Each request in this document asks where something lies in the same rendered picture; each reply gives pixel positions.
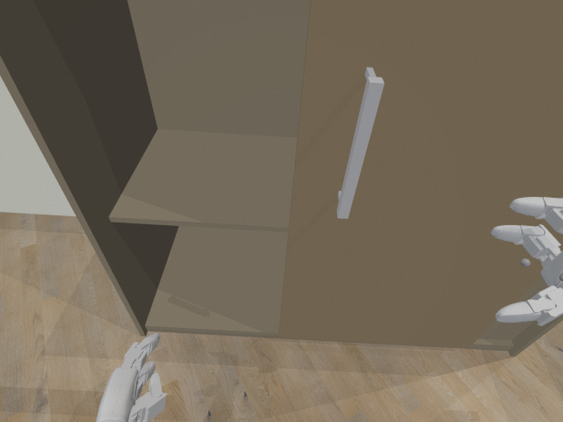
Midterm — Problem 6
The robot left hand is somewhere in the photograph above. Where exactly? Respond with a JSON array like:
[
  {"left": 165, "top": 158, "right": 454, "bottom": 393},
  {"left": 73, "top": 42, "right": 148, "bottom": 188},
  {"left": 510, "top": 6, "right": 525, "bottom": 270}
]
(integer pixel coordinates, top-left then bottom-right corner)
[{"left": 96, "top": 333, "right": 166, "bottom": 422}]

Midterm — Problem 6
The wardrobe door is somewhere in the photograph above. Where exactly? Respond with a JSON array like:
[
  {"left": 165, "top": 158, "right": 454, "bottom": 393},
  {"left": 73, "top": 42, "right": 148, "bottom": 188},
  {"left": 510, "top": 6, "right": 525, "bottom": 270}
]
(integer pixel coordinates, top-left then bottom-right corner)
[
  {"left": 279, "top": 0, "right": 563, "bottom": 348},
  {"left": 479, "top": 277, "right": 548, "bottom": 340}
]

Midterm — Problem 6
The handle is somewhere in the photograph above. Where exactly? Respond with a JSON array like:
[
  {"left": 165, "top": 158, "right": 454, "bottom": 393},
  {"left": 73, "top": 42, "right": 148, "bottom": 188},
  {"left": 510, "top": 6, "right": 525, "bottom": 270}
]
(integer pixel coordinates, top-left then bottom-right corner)
[{"left": 337, "top": 67, "right": 384, "bottom": 219}]

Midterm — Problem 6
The robot right hand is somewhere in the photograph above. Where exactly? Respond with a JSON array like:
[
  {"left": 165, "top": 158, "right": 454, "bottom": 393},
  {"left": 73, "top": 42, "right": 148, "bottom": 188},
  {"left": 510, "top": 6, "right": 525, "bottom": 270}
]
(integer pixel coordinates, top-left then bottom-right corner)
[{"left": 491, "top": 197, "right": 563, "bottom": 326}]

